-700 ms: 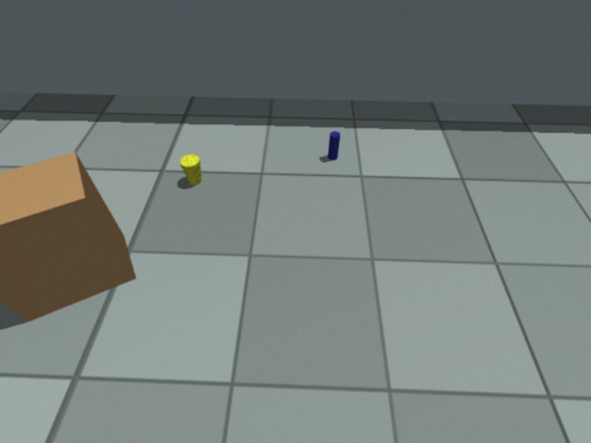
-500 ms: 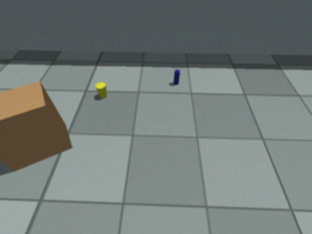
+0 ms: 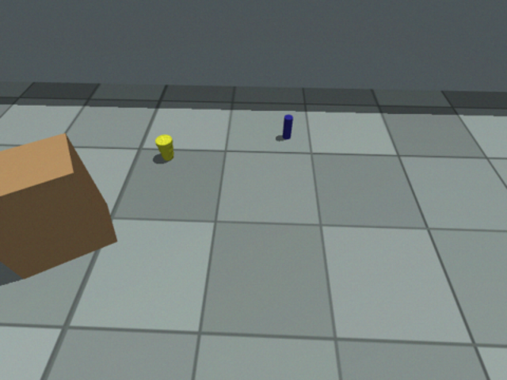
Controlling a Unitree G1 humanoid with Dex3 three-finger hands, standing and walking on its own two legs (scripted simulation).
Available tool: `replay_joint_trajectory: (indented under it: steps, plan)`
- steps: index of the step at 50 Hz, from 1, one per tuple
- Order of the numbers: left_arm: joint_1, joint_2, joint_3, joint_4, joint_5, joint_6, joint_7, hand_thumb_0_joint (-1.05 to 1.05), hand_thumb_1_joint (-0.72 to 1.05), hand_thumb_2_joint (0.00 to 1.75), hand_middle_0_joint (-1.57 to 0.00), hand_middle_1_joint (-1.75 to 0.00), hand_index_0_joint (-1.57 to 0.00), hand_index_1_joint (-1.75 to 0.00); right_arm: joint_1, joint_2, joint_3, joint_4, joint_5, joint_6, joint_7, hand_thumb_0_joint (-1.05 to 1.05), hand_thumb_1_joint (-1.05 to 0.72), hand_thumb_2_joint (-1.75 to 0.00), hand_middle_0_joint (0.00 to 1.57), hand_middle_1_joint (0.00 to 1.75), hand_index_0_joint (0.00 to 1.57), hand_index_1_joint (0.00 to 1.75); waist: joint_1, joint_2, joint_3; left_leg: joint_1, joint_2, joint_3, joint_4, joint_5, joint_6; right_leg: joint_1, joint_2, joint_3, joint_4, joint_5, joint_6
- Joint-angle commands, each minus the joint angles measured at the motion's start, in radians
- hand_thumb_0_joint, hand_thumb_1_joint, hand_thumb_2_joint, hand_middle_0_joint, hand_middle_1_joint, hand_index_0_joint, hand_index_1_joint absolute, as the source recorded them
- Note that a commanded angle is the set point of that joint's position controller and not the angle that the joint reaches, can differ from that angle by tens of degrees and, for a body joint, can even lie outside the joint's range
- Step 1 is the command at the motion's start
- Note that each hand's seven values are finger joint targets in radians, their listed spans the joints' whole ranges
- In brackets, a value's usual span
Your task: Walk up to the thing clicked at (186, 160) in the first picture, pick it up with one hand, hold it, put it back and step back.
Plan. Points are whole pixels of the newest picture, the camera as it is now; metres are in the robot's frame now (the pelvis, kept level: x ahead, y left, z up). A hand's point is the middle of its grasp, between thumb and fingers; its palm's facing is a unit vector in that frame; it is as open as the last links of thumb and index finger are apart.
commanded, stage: stand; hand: left
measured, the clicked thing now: (166, 148) +1.39 +0.53 -0.72
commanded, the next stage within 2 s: walk up in 0.42 s
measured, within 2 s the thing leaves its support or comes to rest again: neither
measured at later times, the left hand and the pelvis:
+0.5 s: hand out of the picture +0.08 +0.26 -0.15, palm faces +0.02 -0.94 -0.33, open 7.4 cm; pelvis +0.01 +0.00 +0.00, yaw +2 degrees
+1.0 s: hand (50, 349) +0.20 +0.40 -0.17, palm faces +0.11 -0.94 -0.31, open 7.4 cm; pelvis +0.16 +0.12 -0.01, yaw +10 degrees
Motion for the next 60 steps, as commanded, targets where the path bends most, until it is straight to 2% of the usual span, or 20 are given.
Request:
replay_joint_trajectory:
  steps: [1, 20, 21, 22, 24, 25, 26, 29, 35, 37, 39, 40, 41, 42, 43, 45, 47, 52, 55, 60]
  plan:
    - [-0.035, 0.217, 0.035, -0.064, 0.001, -0.024, 0.012, 0.0, 0.9, 0.9, -0.2, -0.3, -0.2, -0.3, -0.029, -0.208, -0.043, -0.06, 0.002, -0.023, -0.017, 0.0, -0.9, -0.9, 0.2, 0.3, 0.2, 0.3, -0.003, -0.001, -0.105, 0.027, 0.108, -0.074, -0.038, 0.155, 0.039, 0.029, -0.138, 0.098, -0.042, 0.174, -0.023]
    - [-0.028, 0.216, 0.038, -0.059, 0.0, -0.019, 0.01, 0.0, 0.9, 0.9, -0.2, -0.3, -0.2, -0.3, -0.022, -0.212, -0.041, -0.058, 0.001, -0.026, -0.019, 0.0, -0.9, -0.9, 0.2, 0.3, 0.2, 0.3, 0.001, 0.008, -0.084, 0.015, 0.109, -0.082, -0.058, 0.137, 0.037, 0.019, -0.134, 0.096, -0.045, 0.129, -0.023]
    - [0.029, 0.338, 0.115, -0.117, 0.011, -0.042, -0.02, 0.0, 0.9, 0.9, -0.2, -0.3, -0.2, -0.3, 0.047, -0.308, -0.112, -0.115, -0.016, -0.035, 0.013, 0.0, -0.9, -0.9, 0.2, 0.3, 0.2, 0.3, 0.014, 0.013, -0.168, -0.076, 0.063, -0.126, 0.029, -0.391, 0.117, 0.1, -0.085, 0.056, 0.06, -0.366, -0.052]
    - [0.058, 0.331, 0.121, -0.109, 0.022, -0.046, -0.028, 0.0, 0.9, 0.9, -0.2, -0.3, -0.2, -0.3, 0.008, -0.306, -0.115, -0.123, -0.025, -0.032, 0.026, 0.0, -0.9, -0.9, 0.2, 0.3, 0.2, 0.3, 0.042, 0.034, -0.08, -0.248, 0.064, -0.145, 0.051, -0.512, 0.124, 0.08, -0.118, 0.11, 0.077, -0.497, -0.072]
    - [0.147, 0.357, 0.143, -0.105, 0.028, -0.054, -0.031, 0.0, 0.9, 0.9, -0.2, -0.3, -0.2, -0.3, -0.117, -0.256, -0.107, -0.193, -0.034, -0.027, 0.04, 0.0, -0.9, -0.9, 0.2, 0.3, 0.2, 0.3, 0.107, -0.097, 0.027, -0.52, -0.002, -0.008, 0.306, -0.372, 0.081, 0.139, -0.277, 0.318, -0.116, -0.691, -0.156]
    - [0.16, 0.383, 0.154, -0.127, 0.035, -0.064, -0.026, 0.0, 0.9, 0.9, -0.2, -0.3, -0.2, -0.3, -0.141, -0.232, -0.108, -0.222, -0.042, -0.028, 0.044, 0.0, -0.9, -0.9, 0.2, 0.3, 0.2, 0.3, 0.126, -0.175, 0.046, -0.625, 0.018, 0.007, 0.5, -0.283, 0.06, 0.161, -0.427, 0.456, -0.239, -0.68, -0.222]
    - [0.125, 0.382, 0.155, -0.154, 0.035, -0.073, -0.025, 0.0, 0.9, 0.9, -0.2, -0.3, -0.2, -0.3, -0.123, -0.245, -0.117, -0.224, -0.04, -0.034, 0.045, 0.0, -0.9, -0.9, 0.2, 0.3, 0.2, 0.3, 0.116, -0.11, 0.056, -0.643, 0.06, -0.056, 0.545, -0.25, 0.044, 0.155, -0.473, 0.484, -0.237, -0.557, -0.256]
    - [0.072, 0.351, 0.151, -0.193, 0.036, -0.082, -0.025, 0.0, 0.9, 0.9, -0.2, -0.3, -0.2, -0.3, -0.034, -0.273, -0.132, -0.218, -0.023, -0.047, 0.068, 0.0, -0.9, -0.9, 0.2, 0.3, 0.2, 0.3, 0.053, -0.08, 0.001, -0.571, 0.113, -0.081, 0.508, -0.238, 0.041, 0.202, -0.377, 0.303, -0.205, -0.447, -0.225]
    - [-0.003, 0.375, 0.15, -0.252, 0.028, -0.081, -0.047, 0.0, 0.9, 0.9, -0.2, -0.3, -0.2, -0.3, 0.052, -0.251, -0.151, -0.223, -0.021, -0.037, 0.1, 0.0, -0.9, -0.9, 0.2, 0.3, 0.2, 0.3, 0.0, -0.174, 0.052, -0.251, 0.085, 0.045, 0.319, -0.042, 0.015, -0.126, -0.248, 0.005, -0.144, -0.346, -0.15]
    - [-0.007, 0.373, 0.146, -0.251, 0.025, -0.074, -0.051, 0.0, 0.9, 0.9, -0.2, -0.3, -0.2, -0.3, 0.137, -0.256, -0.161, -0.2, -0.017, -0.04, 0.096, 0.0, -0.9, -0.9, 0.2, 0.3, 0.2, 0.3, -0.047, -0.11, 0.023, -0.073, 0.054, 0.115, 0.267, 0.051, 0.016, -0.214, -0.237, -0.049, -0.041, -0.385, -0.141]
    - [0.043, 0.317, 0.126, -0.251, 0.032, -0.063, -0.052, 0.0, 0.9, 0.9, -0.2, -0.3, -0.2, -0.3, 0.284, -0.309, -0.187, -0.153, -0.02, -0.048, 0.076, 0.0, -0.9, -0.9, 0.2, 0.3, 0.2, 0.3, -0.117, 0.074, -0.062, 0.172, 0.002, 0.122, 0.26, -0.067, 0.044, -0.321, -0.187, -0.114, 0.289, -0.243, -0.118]
    - [0.113, 0.254, 0.106, -0.249, 0.026, -0.057, -0.054, 0.0, 0.9, 0.9, -0.2, -0.3, -0.2, -0.3, 0.401, -0.371, -0.207, -0.133, -0.028, -0.056, 0.058, 0.0, -0.9, -0.9, 0.2, 0.3, 0.2, 0.3, -0.166, 0.27, -0.107, 0.297, 0.057, -0.041, 0.128, -0.321, 0.105, -0.436, -0.106, -0.156, 0.65, -0.209, -0.087]
    - [0.131, 0.179, 0.083, -0.277, 0.018, -0.058, -0.054, 0.0, 0.9, 0.9, -0.2, -0.3, -0.2, -0.3, 0.427, -0.464, -0.213, -0.159, -0.035, -0.068, 0.044, 0.0, -0.9, -0.9, 0.2, 0.3, 0.2, 0.3, -0.152, 0.466, -0.101, 0.317, 0.301, -0.552, -0.052, -0.527, 0.187, -0.667, 0.015, -0.077, 0.894, -0.433, -0.042]
    - [0.072, 0.299, 0.106, -0.283, 0.011, -0.058, -0.042, 0.0, 0.9, 0.9, -0.2, -0.3, -0.2, -0.3, 0.338, -0.487, -0.21, -0.201, 0.001, -0.072, 0.05, 0.0, -0.9, -0.9, 0.2, 0.3, 0.2, 0.3, -0.133, 0.275, -0.087, 0.208, 0.399, -0.777, -0.174, -0.583, 0.292, -0.622, -0.03, 0.044, 0.924, -0.404, -0.061]
    - [0.025, 0.332, 0.1, -0.283, 0.014, -0.061, -0.036, 0.0, 0.9, 0.9, -0.2, -0.3, -0.2, -0.3, 0.28, -0.481, -0.208, -0.217, 0.006, -0.069, 0.044, 0.0, -0.9, -0.9, 0.2, 0.3, 0.2, 0.3, -0.109, 0.201, -0.013, 0.088, 0.414, -0.77, -0.197, -0.597, 0.3, -0.616, -0.079, 0.089, 0.929, -0.346, -0.065]
    - [0.094, 0.338, 0.105, -0.233, -0.014, -0.057, -0.044, 0.0, 0.9, 0.9, -0.2, -0.3, -0.2, -0.3, 0.173, -0.395, -0.171, -0.25, 0.003, -0.085, 0.032, 0.0, -0.9, -0.9, 0.2, 0.3, 0.2, 0.3, -0.033, 0.111, 0.016, 0.008, 0.263, -0.4, -0.105, -0.361, 0.203, -0.54, -0.138, 0.115, 0.851, -0.165, -0.052]
    - [0.162, 0.322, 0.108, -0.212, -0.016, -0.047, -0.058, 0.0, 0.9, 0.9, -0.2, -0.3, -0.2, -0.3, 0.182, -0.348, -0.151, -0.252, 0.016, -0.097, 0.033, 0.0, -0.9, -0.9, 0.2, 0.3, 0.2, 0.3, -0.006, 0.134, 0.006, -0.055, 0.211, -0.245, -0.111, -0.224, 0.185, -0.449, -0.148, 0.067, 0.748, -0.1, -0.027]
    - [0.074, 0.291, 0.112, -0.266, 0.003, -0.036, -0.08, 0.0, 0.9, 0.9, -0.2, -0.3, -0.2, -0.3, 0.201, -0.34, -0.147, -0.28, 0.009, -0.113, 0.031, 0.0, -0.9, -0.9, 0.2, 0.3, 0.2, 0.3, -0.014, 0.135, 0.074, -0.076, 0.211, -0.146, -0.166, -0.104, 0.234, -0.453, -0.155, 0.022, 0.539, -0.01, 0.025]
    - [-0.039, 0.271, 0.113, -0.314, 0.01, -0.043, -0.092, 0.0, 0.9, 0.9, -0.2, -0.3, -0.2, -0.3, 0.237, -0.35, -0.151, -0.284, 0.012, -0.118, 0.028, 0.0, -0.9, -0.9, 0.2, 0.3, 0.2, 0.3, -0.046, 0.117, 0.089, -0.048, 0.221, -0.136, -0.152, -0.049, 0.234, -0.44, -0.155, 0.017, 0.391, 0.04, 0.004]
    - [-0.056, 0.227, 0.112, -0.319, 0.006, -0.056, -0.088, 0.0, 0.9, 0.9, -0.2, -0.3, -0.2, -0.3, 0.272, -0.338, -0.149, -0.3, 0.008, -0.106, 0.015, 0.0, -0.9, -0.9, 0.2, 0.3, 0.2, 0.3, -0.045, 0.105, -0.006, 0.025, 0.203, -0.061, 0.012, 0.351, 0.189, -0.272, -0.083, -0.057, 0.257, 0.084, -0.035]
